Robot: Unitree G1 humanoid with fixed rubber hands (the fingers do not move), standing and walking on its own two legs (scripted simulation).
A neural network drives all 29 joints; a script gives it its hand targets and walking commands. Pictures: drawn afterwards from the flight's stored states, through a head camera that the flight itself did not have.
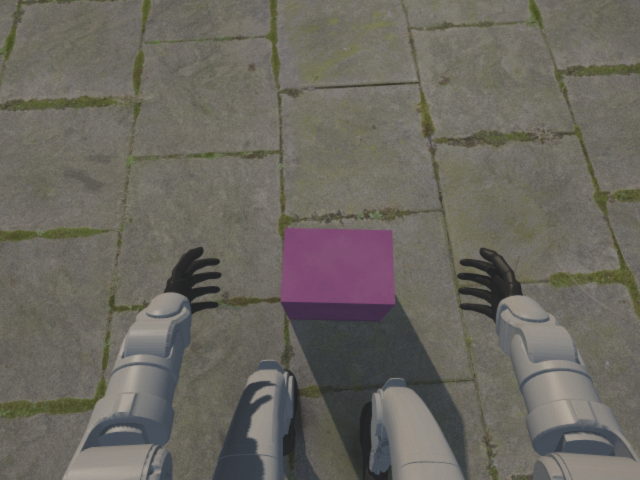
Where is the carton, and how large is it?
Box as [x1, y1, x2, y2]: [280, 228, 394, 321]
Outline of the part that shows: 285,228 280,301 289,318 379,321 394,304 394,285 391,230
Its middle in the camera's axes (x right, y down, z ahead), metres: +0.05 +0.09 +1.01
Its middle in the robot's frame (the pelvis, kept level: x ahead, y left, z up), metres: +0.48 +0.00 -0.56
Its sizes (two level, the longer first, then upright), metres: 0.255 0.177 0.251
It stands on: the floor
